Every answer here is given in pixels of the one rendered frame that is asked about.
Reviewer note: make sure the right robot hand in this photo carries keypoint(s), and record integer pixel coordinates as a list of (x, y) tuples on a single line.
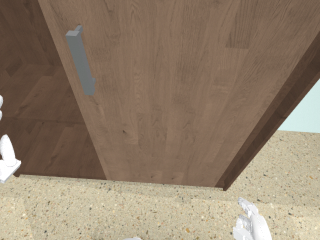
[(256, 226)]

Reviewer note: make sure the left robot hand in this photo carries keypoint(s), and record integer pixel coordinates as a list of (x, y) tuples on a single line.
[(9, 164)]

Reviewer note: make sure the handle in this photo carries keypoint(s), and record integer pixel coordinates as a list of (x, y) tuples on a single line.
[(78, 53)]

